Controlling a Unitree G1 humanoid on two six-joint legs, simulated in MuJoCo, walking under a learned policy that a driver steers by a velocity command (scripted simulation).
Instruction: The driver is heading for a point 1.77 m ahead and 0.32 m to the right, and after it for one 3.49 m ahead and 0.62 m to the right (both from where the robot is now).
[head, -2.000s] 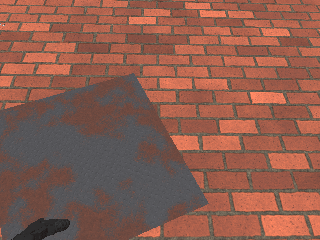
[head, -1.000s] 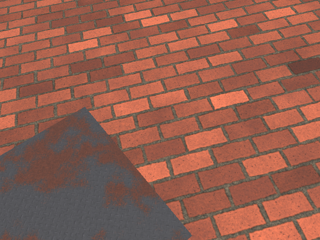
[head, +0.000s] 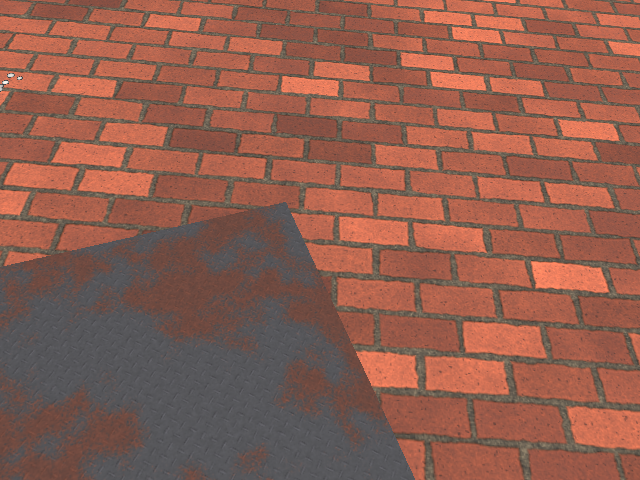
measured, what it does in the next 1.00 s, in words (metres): walks ahead, turning right: right foot, then left foot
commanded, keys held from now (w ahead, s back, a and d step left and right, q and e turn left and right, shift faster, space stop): w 0.18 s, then w+e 0.70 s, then w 0.12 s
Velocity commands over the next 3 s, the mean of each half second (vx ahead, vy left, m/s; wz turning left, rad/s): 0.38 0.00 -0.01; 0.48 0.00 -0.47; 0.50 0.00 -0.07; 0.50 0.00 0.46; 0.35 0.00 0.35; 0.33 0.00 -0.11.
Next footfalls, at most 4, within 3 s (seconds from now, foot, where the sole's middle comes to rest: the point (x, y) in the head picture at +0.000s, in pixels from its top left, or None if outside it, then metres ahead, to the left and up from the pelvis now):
0.40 right None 0.24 -0.14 -0.78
0.86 left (300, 427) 0.59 0.01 -0.78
1.36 right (446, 368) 0.73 -0.32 -0.78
1.90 left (372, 248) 1.08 -0.17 -0.78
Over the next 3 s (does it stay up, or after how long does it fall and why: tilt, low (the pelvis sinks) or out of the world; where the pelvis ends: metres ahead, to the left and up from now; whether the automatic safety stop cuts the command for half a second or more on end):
stays up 1.34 -0.27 0.01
